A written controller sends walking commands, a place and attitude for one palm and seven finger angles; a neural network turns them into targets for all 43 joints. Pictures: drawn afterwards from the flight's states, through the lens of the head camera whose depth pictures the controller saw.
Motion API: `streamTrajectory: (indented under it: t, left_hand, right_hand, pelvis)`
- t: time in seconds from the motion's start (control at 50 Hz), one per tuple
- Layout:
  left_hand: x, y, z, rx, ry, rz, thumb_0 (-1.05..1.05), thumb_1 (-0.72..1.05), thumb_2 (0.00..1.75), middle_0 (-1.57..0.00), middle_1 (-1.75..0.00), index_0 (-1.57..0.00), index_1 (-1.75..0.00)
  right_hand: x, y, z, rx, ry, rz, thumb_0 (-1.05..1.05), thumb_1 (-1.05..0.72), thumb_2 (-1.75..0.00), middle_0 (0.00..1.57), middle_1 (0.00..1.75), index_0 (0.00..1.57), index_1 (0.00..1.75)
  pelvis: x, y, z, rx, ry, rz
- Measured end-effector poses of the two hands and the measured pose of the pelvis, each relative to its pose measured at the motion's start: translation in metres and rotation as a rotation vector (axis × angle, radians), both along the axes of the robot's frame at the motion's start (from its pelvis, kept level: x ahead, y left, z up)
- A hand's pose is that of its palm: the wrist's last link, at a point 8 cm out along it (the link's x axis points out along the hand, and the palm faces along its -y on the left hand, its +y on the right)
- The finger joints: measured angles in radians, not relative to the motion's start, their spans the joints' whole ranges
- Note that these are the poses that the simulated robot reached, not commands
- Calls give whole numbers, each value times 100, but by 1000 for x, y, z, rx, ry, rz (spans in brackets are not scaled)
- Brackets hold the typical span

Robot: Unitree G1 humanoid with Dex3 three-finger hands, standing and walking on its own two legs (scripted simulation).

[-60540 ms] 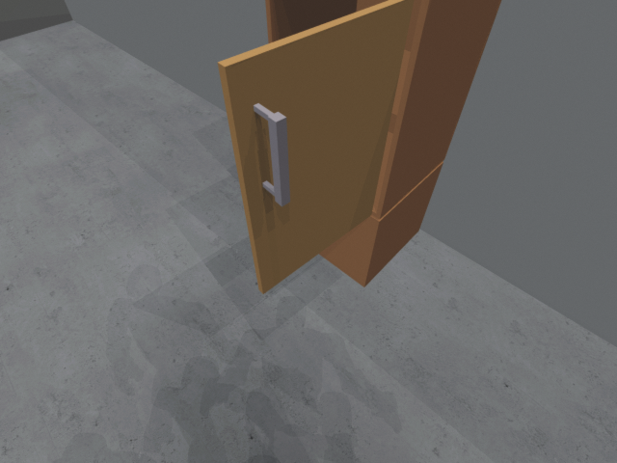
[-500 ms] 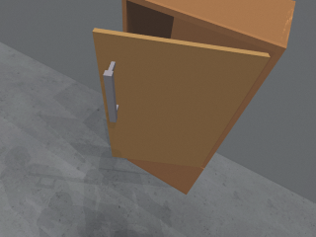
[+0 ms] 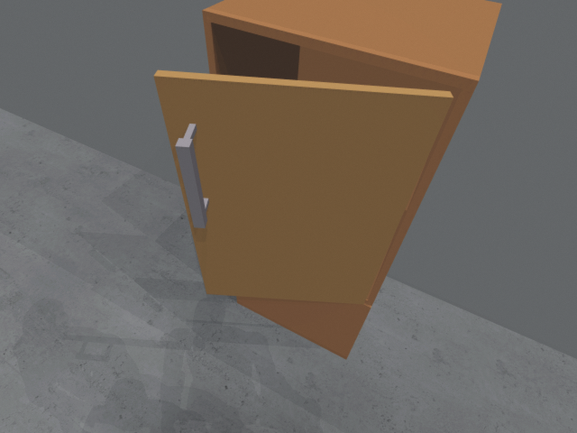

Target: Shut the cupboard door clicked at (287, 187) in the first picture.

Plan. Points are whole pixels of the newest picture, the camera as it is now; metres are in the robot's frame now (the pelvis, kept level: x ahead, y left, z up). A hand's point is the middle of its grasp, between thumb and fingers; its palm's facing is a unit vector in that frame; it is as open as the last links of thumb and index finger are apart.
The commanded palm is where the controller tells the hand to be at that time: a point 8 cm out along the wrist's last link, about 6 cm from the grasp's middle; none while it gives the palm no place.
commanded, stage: come to a stop and stand still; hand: left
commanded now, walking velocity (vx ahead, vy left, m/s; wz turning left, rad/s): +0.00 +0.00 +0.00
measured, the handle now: (196, 179) +0.47 +0.19 +0.08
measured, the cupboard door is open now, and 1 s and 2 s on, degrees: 25 25 25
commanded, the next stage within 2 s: look again from close up in 0.08 s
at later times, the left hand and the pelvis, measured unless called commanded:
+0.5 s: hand out of the picture +0.01 +0.17 -0.18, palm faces +0.02 -0.98 -0.21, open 7.3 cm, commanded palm none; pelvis +0.01 +0.00 -0.01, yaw +0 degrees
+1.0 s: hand (166, 382) +0.19 +0.18 -0.03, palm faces +0.22 -0.96 -0.17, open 7.0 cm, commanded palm +0.11 +0.21 -0.06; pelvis +0.00 +0.00 -0.02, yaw +2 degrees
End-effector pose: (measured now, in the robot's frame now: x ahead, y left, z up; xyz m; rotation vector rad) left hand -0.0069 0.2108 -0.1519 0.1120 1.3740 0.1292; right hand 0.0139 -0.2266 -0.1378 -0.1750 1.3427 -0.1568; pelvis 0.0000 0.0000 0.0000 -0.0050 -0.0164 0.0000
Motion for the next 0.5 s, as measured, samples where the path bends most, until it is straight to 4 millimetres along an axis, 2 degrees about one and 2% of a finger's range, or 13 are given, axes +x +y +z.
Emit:
streamTrajectory:
  t: [0.12, 0.22, 0.34, 0.5]
  left_hand:
    - [-19, -13, -2, -21, 57, 1, 0, 91, 90, -20, -30, -20, -30]
    - [-26, -10, -2, -7, 78, -8, 1, 91, 90, -20, -30, -20, -30]
    - [-14, 3, 4, 41, 38, 2, 1, 91, 90, -20, -30, -20, -30]
    - [12, 5, 6, 53, -23, -11, 0, 91, 90, -20, -30, -20, -30]
  right_hand:
    - [-28, 8, -2, 24, 80, -14, 1, -92, -90, 20, 30, 20, 30]
    - [-33, 15, -12, 52, 75, -13, 1, -92, -90, 20, 30, 20, 30]
    - [-24, 24, -22, 84, 47, -5, 2, -92, -90, 20, 30, 20, 30]
    - [-14, 17, -19, 70, 18, -7, 3, -93, -90, 20, 30, 20, 30]
  pelvis:
    - [-1, -3, 0, -4, 5, 2]
    - [-2, 0, -6, -16, 14, 17]
    - [6, 3, -8, -6, 8, 14]
    - [11, 2, -6, 5, -3, 2]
